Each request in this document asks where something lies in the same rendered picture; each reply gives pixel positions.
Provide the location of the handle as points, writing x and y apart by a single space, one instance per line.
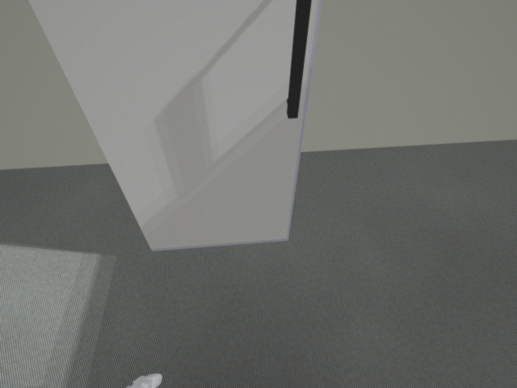
298 56

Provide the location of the fridge door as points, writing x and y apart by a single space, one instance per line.
188 102

